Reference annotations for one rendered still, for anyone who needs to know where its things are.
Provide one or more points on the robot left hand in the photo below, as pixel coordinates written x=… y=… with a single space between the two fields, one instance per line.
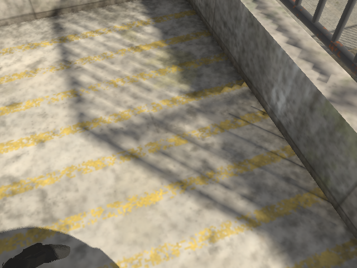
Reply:
x=36 y=255

